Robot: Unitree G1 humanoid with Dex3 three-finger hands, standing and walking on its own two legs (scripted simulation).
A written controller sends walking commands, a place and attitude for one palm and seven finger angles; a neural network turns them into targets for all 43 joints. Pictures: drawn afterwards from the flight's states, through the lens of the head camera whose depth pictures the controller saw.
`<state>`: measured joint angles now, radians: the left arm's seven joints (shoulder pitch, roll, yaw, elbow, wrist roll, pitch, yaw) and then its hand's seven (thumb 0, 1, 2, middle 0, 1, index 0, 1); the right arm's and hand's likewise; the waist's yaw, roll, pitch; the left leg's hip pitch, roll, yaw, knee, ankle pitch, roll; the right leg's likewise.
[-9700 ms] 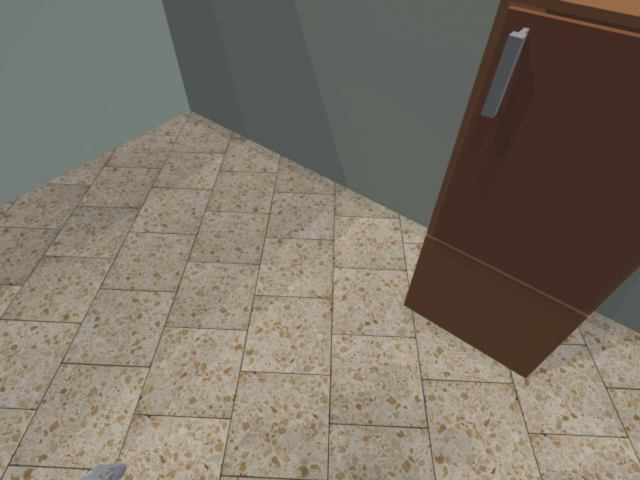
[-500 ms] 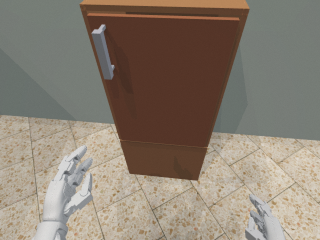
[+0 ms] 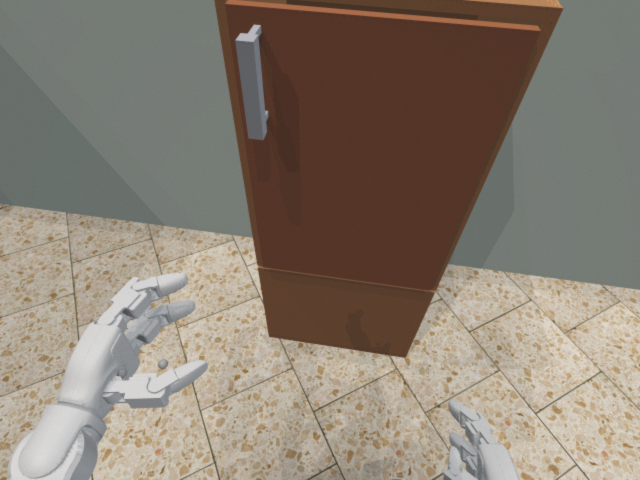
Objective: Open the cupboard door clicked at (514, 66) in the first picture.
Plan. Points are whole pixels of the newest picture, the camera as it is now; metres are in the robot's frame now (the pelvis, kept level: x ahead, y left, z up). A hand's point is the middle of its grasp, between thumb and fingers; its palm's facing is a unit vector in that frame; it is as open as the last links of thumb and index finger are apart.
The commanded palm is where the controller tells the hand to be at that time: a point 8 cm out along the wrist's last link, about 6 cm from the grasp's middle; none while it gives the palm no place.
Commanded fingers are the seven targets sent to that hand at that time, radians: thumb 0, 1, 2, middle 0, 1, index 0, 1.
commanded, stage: raise the hand with hooked fingers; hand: left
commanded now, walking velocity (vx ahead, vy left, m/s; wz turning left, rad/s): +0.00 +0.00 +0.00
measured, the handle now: (256, 84) +0.61 +0.14 +0.19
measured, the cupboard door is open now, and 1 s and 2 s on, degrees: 0 0 0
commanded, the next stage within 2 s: move the hooked fingers beside the handle in 1.34 s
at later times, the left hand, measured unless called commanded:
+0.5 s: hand (104, 276) +0.27 +0.23 +0.16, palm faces -0.02 -0.99 -0.10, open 13.4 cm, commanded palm +0.25 +0.28 +0.17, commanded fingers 0.00 -0.50 0.30 -0.30 -1.20 -0.30 -1.20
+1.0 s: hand (88, 204) +0.32 +0.24 +0.22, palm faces -0.04 -0.99 -0.09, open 14.0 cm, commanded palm +0.28 +0.29 +0.22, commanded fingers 0.00 -0.50 0.30 -0.30 -1.20 -0.30 -1.20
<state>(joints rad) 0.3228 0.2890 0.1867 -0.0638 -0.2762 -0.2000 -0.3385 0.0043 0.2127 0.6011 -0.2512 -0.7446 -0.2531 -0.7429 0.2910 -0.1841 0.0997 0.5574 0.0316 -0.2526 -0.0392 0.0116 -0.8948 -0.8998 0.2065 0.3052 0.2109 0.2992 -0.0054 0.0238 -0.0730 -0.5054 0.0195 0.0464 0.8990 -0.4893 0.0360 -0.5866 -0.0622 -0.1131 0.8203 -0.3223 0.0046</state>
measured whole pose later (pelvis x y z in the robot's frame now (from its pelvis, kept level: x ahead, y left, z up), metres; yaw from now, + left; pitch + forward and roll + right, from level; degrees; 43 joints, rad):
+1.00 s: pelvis +0.02 -0.03 +0.04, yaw -1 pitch -1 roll +0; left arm -0.22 0.53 0.47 0.33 -0.34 0.09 -0.57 -0.02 -0.50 0.30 -0.30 -1.20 -0.30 -1.20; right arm 0.25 -0.31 0.08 0.59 0.07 -0.21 -0.08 0.01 -0.90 -0.90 0.20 0.30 0.21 0.30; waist 0.03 0.06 -0.01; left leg -0.17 0.03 0.05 0.52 -0.33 -0.01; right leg -0.28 -0.02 -0.12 0.51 -0.21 -0.03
